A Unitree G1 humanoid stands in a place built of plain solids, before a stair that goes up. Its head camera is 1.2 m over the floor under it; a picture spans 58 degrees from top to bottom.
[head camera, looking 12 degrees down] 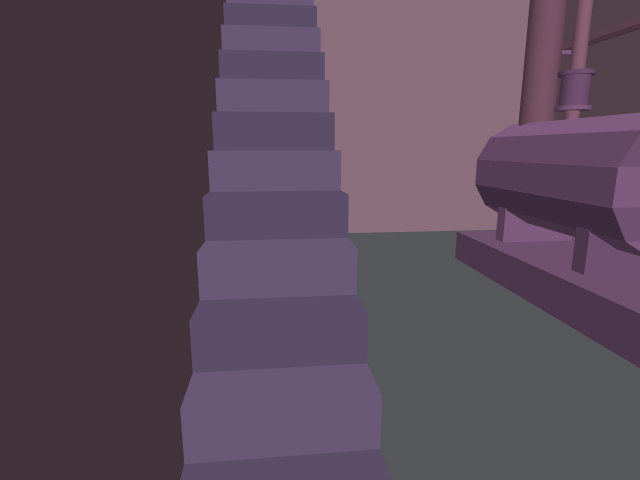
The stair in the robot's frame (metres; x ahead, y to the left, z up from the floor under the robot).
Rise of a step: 0.20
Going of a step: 0.23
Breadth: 0.65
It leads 6 degrees to the left of straight ahead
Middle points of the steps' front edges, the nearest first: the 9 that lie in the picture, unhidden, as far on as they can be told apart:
1.26 0.12 0.40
1.48 0.14 0.60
1.71 0.17 0.79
1.93 0.19 0.99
2.16 0.22 1.19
2.39 0.24 1.39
2.61 0.27 1.59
2.84 0.29 1.78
3.07 0.32 1.98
